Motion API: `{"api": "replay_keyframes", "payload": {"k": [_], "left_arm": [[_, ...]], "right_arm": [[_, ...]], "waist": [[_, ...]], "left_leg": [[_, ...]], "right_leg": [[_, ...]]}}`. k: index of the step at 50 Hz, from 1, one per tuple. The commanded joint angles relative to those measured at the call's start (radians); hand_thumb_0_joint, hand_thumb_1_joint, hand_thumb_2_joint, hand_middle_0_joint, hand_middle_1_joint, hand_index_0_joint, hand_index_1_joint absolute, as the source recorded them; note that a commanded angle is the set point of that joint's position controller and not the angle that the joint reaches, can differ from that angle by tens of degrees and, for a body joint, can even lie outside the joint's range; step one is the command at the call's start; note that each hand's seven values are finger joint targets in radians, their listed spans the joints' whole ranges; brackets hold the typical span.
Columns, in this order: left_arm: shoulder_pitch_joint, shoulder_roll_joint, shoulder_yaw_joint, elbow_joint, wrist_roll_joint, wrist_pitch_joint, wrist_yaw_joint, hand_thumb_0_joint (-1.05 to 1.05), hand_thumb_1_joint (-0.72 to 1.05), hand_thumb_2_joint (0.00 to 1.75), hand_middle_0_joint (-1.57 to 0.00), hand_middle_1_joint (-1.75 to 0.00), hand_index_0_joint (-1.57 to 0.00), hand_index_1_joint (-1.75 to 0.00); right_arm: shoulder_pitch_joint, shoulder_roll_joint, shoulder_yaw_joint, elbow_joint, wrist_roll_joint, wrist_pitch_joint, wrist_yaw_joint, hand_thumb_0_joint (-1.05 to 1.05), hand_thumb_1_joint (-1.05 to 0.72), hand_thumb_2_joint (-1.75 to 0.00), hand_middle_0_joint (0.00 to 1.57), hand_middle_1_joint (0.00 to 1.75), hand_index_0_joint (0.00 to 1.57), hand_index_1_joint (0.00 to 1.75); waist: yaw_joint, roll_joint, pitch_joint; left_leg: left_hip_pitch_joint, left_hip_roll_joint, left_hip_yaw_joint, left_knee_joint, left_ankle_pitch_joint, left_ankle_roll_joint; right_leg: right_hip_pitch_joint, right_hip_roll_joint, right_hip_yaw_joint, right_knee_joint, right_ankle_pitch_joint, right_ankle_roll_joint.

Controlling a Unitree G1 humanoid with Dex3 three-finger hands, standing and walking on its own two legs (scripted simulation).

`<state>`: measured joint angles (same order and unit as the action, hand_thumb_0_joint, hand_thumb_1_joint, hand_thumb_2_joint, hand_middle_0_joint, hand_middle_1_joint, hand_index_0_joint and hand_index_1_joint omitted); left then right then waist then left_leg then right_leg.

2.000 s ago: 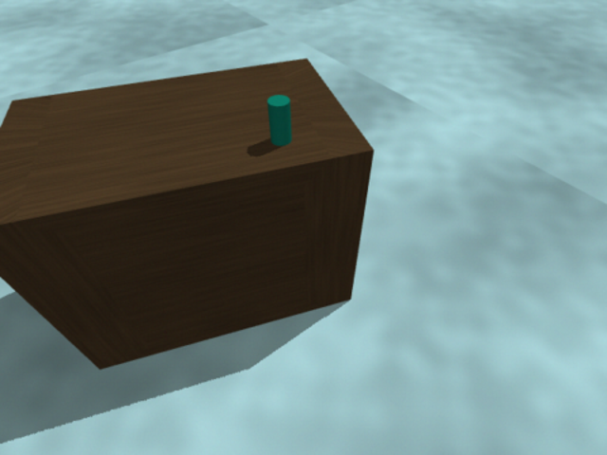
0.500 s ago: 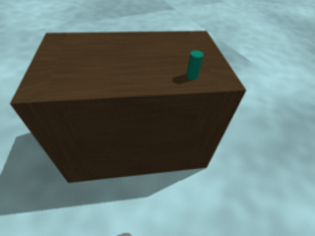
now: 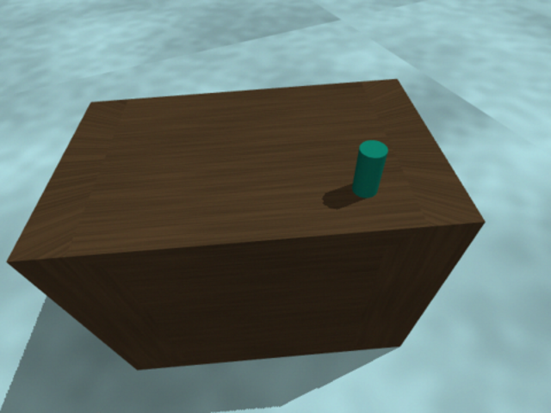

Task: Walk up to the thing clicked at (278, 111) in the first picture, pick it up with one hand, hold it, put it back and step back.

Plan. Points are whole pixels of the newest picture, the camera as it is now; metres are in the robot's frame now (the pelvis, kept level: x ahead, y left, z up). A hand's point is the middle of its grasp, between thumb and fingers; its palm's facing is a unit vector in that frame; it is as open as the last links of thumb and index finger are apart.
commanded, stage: walk up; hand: right
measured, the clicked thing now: (368, 170) +0.58 -0.17 +0.00
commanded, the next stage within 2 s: none
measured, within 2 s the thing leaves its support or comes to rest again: neither
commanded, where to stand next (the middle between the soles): +0.14 +0.00 m, yaw +3 degrees
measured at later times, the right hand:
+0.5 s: hand (450, 372) +0.23 -0.26 -0.13, palm faces -0.16 +0.90 -0.41, open 7.4 cm
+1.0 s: hand (461, 399) +0.19 -0.27 -0.15, palm faces -0.12 +0.92 -0.36, open 7.4 cm
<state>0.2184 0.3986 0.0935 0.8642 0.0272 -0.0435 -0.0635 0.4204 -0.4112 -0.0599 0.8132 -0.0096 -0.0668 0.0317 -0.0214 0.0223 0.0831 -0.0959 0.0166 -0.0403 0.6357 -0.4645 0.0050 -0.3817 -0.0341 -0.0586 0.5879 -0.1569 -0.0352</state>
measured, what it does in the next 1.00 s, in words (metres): steps on the spot: left foot, then right foot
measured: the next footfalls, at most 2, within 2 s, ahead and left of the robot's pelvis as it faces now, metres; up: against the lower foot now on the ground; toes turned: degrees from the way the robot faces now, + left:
left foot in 0.40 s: +0.22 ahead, +0.10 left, +0.00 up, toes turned +5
right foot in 0.68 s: +0.12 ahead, -0.15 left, +0.00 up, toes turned +3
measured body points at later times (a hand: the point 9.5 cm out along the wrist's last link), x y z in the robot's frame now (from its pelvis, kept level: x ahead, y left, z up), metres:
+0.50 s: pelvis +0.10 -0.01 -0.01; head +0.14 +0.02 +0.44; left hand +0.14 +0.30 -0.14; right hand +0.23 -0.30 -0.11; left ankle +0.18 +0.10 -0.72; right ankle +0.09 -0.13 -0.70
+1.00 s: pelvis +0.06 -0.01 +0.00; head +0.10 -0.01 +0.44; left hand +0.08 +0.33 -0.11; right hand +0.20 -0.31 -0.12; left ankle +0.11 +0.13 -0.72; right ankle +0.06 -0.16 -0.71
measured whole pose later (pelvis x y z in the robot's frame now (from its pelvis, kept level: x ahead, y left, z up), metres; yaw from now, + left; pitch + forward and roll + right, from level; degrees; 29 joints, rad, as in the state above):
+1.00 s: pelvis +0.06 -0.01 +0.00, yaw +4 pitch -3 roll +2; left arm 0.25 0.43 0.04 0.94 0.01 -0.02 0.02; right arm 0.13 -0.39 -0.06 0.94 -0.02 0.01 0.03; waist 0.04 -0.02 0.15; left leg -0.32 -0.01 0.00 0.64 -0.25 -0.01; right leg -0.28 -0.10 0.02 0.78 -0.44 0.02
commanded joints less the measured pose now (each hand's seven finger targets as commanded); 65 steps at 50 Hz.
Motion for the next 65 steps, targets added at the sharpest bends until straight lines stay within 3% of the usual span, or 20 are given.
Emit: {"api": "replay_keyframes", "payload": {"k": [1, 7, 14, 19, 21, 22, 23, 34, 36, 37, 40, 44, 46, 48, 49, 50, 54, 56, 59, 65], "left_arm": [[0.217, 0.314, 0.090, -0.069, -0.009, -0.045, 0.024, 0.00, 0.90, 0.90, -0.20, -0.30, -0.20, -0.30], [0.101, 0.228, 0.042, -0.104, -0.021, -0.055, 0.037, 0.00, 0.90, 0.90, -0.20, -0.30, -0.20, -0.30], [0.079, 0.204, 0.013, -0.119, -0.014, -0.033, 0.069, 0.00, 0.90, 0.90, -0.20, -0.30, -0.20, -0.30], [0.032, 0.211, -0.011, -0.118, -0.037, 0.003, 0.076, 0.00, 0.90, 0.90, -0.20, -0.30, -0.20, -0.30], [0.097, 0.158, -0.022, -0.109, -0.059, 0.017, 0.080, 0.00, 0.90, 0.90, -0.20, -0.30, -0.20, -0.30], [0.126, 0.165, -0.020, -0.089, -0.064, 0.034, 0.087, 0.00, 0.90, 0.90, -0.20, -0.30, -0.20, -0.30], [0.123, 0.176, -0.021, -0.063, -0.055, 0.044, 0.094, 0.00, 0.90, 0.90, -0.20, -0.30, -0.20, -0.30], [0.214, 0.187, 0.003, 0.076, -0.013, 0.004, 0.105, 0.00, 0.90, 0.90, -0.20, -0.30, -0.20, -0.30], [0.110, 0.338, 0.037, 0.031, 0.022, -0.017, 0.113, 0.00, 0.90, 0.90, -0.20, -0.30, -0.20, -0.30], [0.023, 0.396, 0.046, 0.001, 0.027, -0.017, 0.114, 0.00, 0.90, 0.90, -0.20, -0.30, -0.20, -0.30], [-0.034, 0.253, 0.011, -0.012, 0.007, -0.035, 0.113, 0.00, 0.90, 0.90, -0.20, -0.30, -0.20, -0.30], [0.036, 0.266, 0.009, 0.001, 0.007, -0.031, 0.100, 0.00, 0.90, 0.90, -0.20, -0.30, -0.20, -0.30], [0.020, 0.244, -0.002, -0.002, -0.009, -0.015, 0.094, 0.00, 0.90, 0.90, -0.20, -0.30, -0.20, -0.30], [0.040, 0.151, -0.033, -0.032, -0.026, -0.004, 0.086, 0.00, 0.90, 0.90, -0.20, -0.30, -0.20, -0.30], [0.051, 0.165, -0.031, -0.007, -0.031, 0.012, 0.092, 0.00, 0.90, 0.90, -0.20, -0.30, -0.20, -0.30], [0.045, 0.201, -0.026, 0.015, -0.024, 0.015, 0.095, 0.00, 0.90, 0.90, -0.20, -0.30, -0.20, -0.30], [0.119, 0.185, -0.019, 0.083, -0.020, -0.004, 0.080, 0.00, 0.90, 0.90, -0.20, -0.30, -0.20, -0.30], [0.043, 0.242, -0.004, 0.079, -0.001, -0.005, 0.087, 0.00, 0.90, 0.90, -0.20, -0.30, -0.20, -0.30], [-0.141, 0.256, -0.017, 0.045, 0.003, 0.007, 0.078, 0.00, 0.90, 0.90, -0.20, -0.30, -0.20, -0.30], [-0.064, 0.185, -0.025, 0.122, -0.019, 0.007, 0.062, 0.00, 0.90, 0.90, -0.20, -0.30, -0.20, -0.30]], "right_arm": [[0.038, -0.199, -0.042, -0.107, 0.014, -0.018, -0.036, 0.00, -0.90, -0.90, 0.20, 0.30, 0.20, 0.30], [0.039, -0.160, -0.040, -0.046, 0.009, -0.008, -0.013, 0.00, -0.90, -0.90, 0.20, 0.30, 0.20, 0.30], [-0.080, -0.117, -0.027, -0.045, 0.008, 0.014, -0.033, 0.00, -0.90, -0.90, 0.20, 0.30, 0.20, 0.30], [-0.093, -0.163, -0.045, -0.032, -0.006, 0.017, -0.044, 0.00, -0.90, -0.90, 0.20, 0.30, 0.20, 0.30], [-0.139, -0.274, -0.066, -0.066, -0.016, 0.019, -0.050, 0.00, -0.90, -0.90, 0.20, 0.30, 0.20, 0.30], [-0.172, -0.270, -0.059, -0.074, -0.001, 0.020, -0.050, 0.00, -0.90, -0.90, 0.20, 0.30, 0.20, 0.30], [-0.197, -0.256, -0.057, -0.062, 0.001, 0.024, -0.054, 0.00, -0.90, -0.90, 0.20, 0.30, 0.20, 0.30], [-0.337, -0.203, -0.048, -0.070, -0.018, 0.100, -0.019, 0.00, -0.90, -0.90, 0.20, 0.30, 0.20, 0.30], [-0.385, -0.119, -0.031, -0.086, -0.010, 0.103, -0.014, 0.00, -0.90, -0.90, 0.20, 0.30, 0.20, 0.30], [-0.397, -0.178, -0.052, -0.077, -0.021, 0.105, -0.024, 0.00, -0.90, -0.90, 0.20, 0.30, 0.20, 0.30], [-0.340, -0.152, -0.049, -0.013, 0.000, 0.085, -0.010, 0.00, -0.90, -0.90, 0.20, 0.30, 0.20, 0.30], [-0.343, -0.118, -0.030, -0.005, 0.002, 0.064, -0.007, 0.00, -0.90, -0.90, 0.20, 0.30, 0.20, 0.30], [-0.287, -0.132, -0.041, 0.041, -0.003, 0.047, -0.014, 0.00, -0.90, -0.90, 0.20, 0.30, 0.20, 0.30], [-0.210, -0.216, -0.065, 0.062, -0.021, 0.032, -0.030, 0.00, -0.90, -0.90, 0.20, 0.30, 0.20, 0.30], [-0.251, -0.262, -0.068, 0.053, -0.005, 0.032, -0.030, 0.00, -0.90, -0.90, 0.20, 0.30, 0.20, 0.30], [-0.288, -0.280, -0.076, 0.057, -0.001, 0.036, -0.027, 0.00, -0.90, -0.90, 0.20, 0.30, 0.20, 0.30], [-0.406, -0.186, -0.025, 0.054, 0.002, 0.055, -0.022, 0.00, -0.90, -0.90, 0.20, 0.30, 0.20, 0.30], [-0.372, -0.137, -0.006, 0.067, 0.014, 0.060, -0.017, 0.00, -0.90, -0.90, 0.20, 0.30, 0.20, 0.30], [-0.270, -0.157, -0.023, 0.148, 0.002, 0.067, -0.017, 0.00, -0.90, -0.90, 0.20, 0.30, 0.20, 0.30], [-0.361, -0.178, 0.003, 0.161, -0.003, 0.032, -0.019, 0.00, -0.90, -0.90, 0.20, 0.30, 0.20, 0.30]], "waist": [[0.120, -0.204, -0.175], [0.035, -0.151, 0.013], [0.056, -0.174, -0.068], [0.007, -0.071, -0.135], [0.037, 0.142, -0.189], [0.039, 0.172, -0.210], [0.036, 0.171, -0.215], [0.078, 0.116, -0.142], [0.073, -0.222, -0.013], [0.066, -0.222, 0.046], [0.015, -0.093, 0.041], [0.047, -0.203, -0.056], [0.025, -0.175, -0.123], [0.002, 0.047, -0.217], [0.008, 0.125, -0.217], [0.016, 0.134, -0.179], [0.083, 0.093, -0.093], [0.054, -0.030, -0.054], [-0.028, -0.089, 0.037], [0.054, 0.011, -0.014]], "left_leg": [[-0.547, -0.063, -0.010, 0.552, -0.068, 0.053], [-0.408, 0.003, -0.048, 0.467, 0.110, 0.031], [-0.297, -0.009, 0.053, 0.135, 0.249, -0.008], [-0.087, -0.006, 0.027, -0.082, 0.464, 0.056], [-0.032, 0.268, -0.339, -0.172, 0.777, 0.201], [-0.036, 0.346, -0.404, -0.180, 0.786, 0.303], [-0.084, 0.361, -0.429, -0.193, 0.684, 0.333], [-0.259, 0.142, -0.165, -0.085, 0.107, 0.149], [-0.520, -0.048, -0.019, 0.186, -0.017, 0.029], [-0.455, 0.000, -0.083, 0.326, -0.078, 0.011], [-0.385, 0.003, -0.061, 0.245, 0.022, 0.014], [-0.272, -0.018, 0.063, -0.015, 0.122, 0.024], [-0.110, -0.021, 0.065, -0.172, 0.329, 0.032], [0.124, 0.189, -0.265, -0.226, 0.453, 0.114], [0.015, 0.313, -0.396, -0.254, 0.298, 0.234], [-0.087, 0.324, -0.417, -0.278, 0.154, 0.269], [-0.266, 0.113, -0.112, -0.154, 0.109, 0.086], [-0.328, 0.041, -0.064, -0.067, 0.069, 0.023], [-0.067, 0.005, -0.018, -0.029, -0.008, 0.014], [-0.286, 0.113, -0.197, -0.324, -0.061, 0.044]], "right_leg": [[0.537, -0.414, 0.652, -0.292, -0.223, -0.242], [0.164, -0.214, 0.189, -0.265, 0.222, -0.174], [0.198, -0.200, 0.050, -0.125, 0.633, -0.152], [0.093, -0.179, 0.060, 0.097, 0.369, -0.090], [-0.001, 0.005, 0.011, 0.293, -0.071, 0.003], [0.011, 0.036, 0.045, 0.396, -0.483, 0.004], [0.041, -0.011, 0.092, 0.441, -0.518, 0.005], [0.202, 0.034, 0.002, -0.117, -0.195, 0.011], [0.124, -0.305, 0.538, -0.322, -0.386, -0.134], [-0.033, -0.427, 0.627, -0.328, -0.308, -0.238], [0.088, -0.260, 0.279, -0.166, 0.210, -0.165], [0.220, -0.159, 0.158, -0.034, 0.417, -0.087], [0.193, -0.115, 0.095, 0.086, 0.345, -0.042], [-0.045, -0.022, 0.062, 0.283, -0.006, 0.017], [-0.030, 0.010, 0.049, 0.292, -0.439, 0.022], [0.023, -0.029, 0.086, 0.281, -0.457, 0.013], [0.205, -0.018, 0.059, -0.102, -0.146, 0.000], [0.182, -0.121, 0.256, -0.214, -0.216, -0.054], [-0.184, -0.192, 0.311, -0.310, -0.641, -0.083], [0.173, -0.032, 0.133, -0.165, -0.247, -0.013]]}}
